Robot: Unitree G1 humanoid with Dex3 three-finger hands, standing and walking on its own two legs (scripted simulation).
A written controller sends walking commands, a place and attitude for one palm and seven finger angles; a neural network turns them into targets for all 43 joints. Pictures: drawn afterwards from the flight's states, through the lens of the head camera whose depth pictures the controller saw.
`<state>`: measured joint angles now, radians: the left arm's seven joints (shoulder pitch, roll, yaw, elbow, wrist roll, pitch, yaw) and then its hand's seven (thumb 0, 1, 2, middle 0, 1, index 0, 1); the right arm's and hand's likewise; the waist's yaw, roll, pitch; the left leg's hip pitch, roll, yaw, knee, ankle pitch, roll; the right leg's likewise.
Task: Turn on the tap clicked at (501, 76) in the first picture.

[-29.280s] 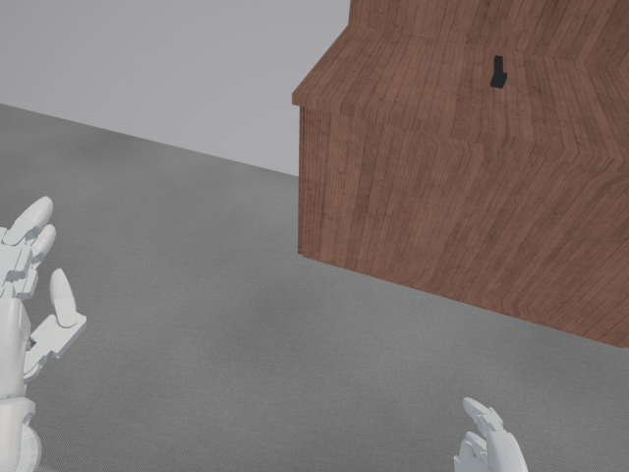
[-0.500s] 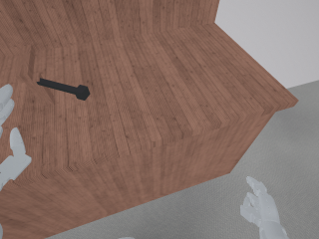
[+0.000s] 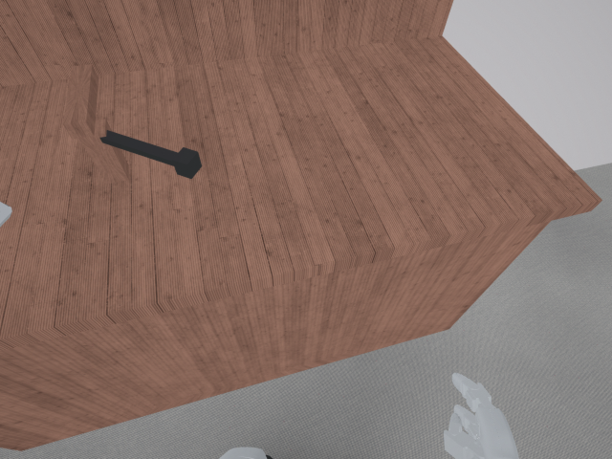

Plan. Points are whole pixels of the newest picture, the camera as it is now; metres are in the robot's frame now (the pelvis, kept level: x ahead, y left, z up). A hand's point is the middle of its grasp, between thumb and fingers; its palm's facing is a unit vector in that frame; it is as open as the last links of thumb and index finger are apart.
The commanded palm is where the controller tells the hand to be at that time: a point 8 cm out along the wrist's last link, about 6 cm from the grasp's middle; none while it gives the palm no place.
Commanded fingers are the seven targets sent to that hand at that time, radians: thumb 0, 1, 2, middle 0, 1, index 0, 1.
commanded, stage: come to a stop and stand still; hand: left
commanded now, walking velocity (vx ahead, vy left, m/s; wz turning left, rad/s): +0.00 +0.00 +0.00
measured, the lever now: (187, 163) +0.45 +0.24 +0.09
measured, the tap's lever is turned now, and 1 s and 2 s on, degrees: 53 53 53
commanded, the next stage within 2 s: look again from close up in 1.46 s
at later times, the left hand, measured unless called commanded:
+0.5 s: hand out of the picture +0.22 +0.30 +0.19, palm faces +0.47 -0.82 -0.32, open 7.4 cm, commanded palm +0.16 +0.33 +0.18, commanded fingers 0.00 0.90 0.90 -0.20 -0.30 -0.20 -0.30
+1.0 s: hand (44, 240) +0.26 +0.29 +0.17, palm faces +0.39 -0.84 -0.38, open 7.4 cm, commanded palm +0.20 +0.33 +0.18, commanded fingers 0.00 0.90 0.90 -0.20 -0.30 -0.20 -0.30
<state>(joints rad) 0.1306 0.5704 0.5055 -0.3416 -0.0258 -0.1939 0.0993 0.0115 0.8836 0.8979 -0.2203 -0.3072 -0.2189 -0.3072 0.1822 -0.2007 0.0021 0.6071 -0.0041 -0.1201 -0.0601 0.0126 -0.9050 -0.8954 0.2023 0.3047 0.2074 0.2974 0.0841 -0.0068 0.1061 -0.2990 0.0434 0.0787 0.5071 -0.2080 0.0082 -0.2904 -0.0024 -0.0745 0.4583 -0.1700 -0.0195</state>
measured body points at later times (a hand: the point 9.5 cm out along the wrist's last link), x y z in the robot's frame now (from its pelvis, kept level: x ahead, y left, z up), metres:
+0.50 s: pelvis +0.00 +0.05 +0.00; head +0.00 +0.07 +0.45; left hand +0.19 +0.35 +0.21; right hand +0.17 -0.17 -0.07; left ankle +0.04 +0.11 -0.74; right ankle +0.05 -0.11 -0.74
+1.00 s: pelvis +0.04 +0.05 +0.00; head +0.06 +0.07 +0.45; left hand +0.23 +0.34 +0.19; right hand +0.22 -0.18 -0.06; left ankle +0.04 +0.11 -0.74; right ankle +0.05 -0.11 -0.74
